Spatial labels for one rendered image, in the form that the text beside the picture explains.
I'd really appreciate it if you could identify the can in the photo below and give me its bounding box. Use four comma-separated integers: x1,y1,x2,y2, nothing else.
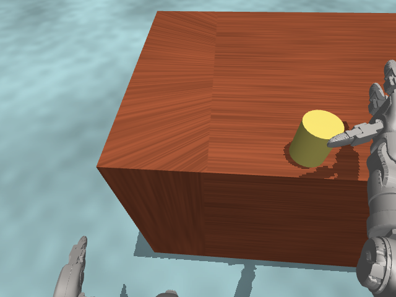
289,110,345,168

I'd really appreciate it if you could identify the left robot hand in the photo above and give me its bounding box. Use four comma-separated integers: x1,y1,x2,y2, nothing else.
53,236,87,297

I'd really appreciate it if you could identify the right robot hand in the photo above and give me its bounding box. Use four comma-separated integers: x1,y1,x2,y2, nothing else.
327,59,396,148

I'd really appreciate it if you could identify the right robot arm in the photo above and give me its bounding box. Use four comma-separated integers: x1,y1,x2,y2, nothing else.
356,132,396,297

